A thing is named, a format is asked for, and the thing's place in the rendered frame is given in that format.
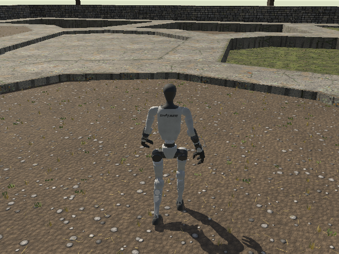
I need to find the robot right hand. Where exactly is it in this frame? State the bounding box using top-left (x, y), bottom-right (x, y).
top-left (193, 151), bottom-right (205, 164)

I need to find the robot right upper arm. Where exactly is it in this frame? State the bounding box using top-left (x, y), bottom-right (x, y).
top-left (181, 107), bottom-right (195, 137)

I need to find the robot right forearm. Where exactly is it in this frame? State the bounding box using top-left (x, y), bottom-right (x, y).
top-left (191, 128), bottom-right (203, 152)

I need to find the robot left upper arm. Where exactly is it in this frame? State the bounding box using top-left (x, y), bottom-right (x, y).
top-left (144, 106), bottom-right (159, 134)

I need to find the left robot foot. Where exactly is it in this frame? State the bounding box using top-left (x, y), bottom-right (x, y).
top-left (152, 214), bottom-right (162, 225)

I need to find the humanoid robot head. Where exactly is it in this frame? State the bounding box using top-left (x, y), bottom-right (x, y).
top-left (160, 84), bottom-right (178, 109)

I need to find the robot left hand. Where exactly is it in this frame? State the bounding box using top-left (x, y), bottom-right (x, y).
top-left (141, 139), bottom-right (153, 148)

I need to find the robot left forearm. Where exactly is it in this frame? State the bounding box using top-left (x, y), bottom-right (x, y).
top-left (141, 126), bottom-right (149, 142)

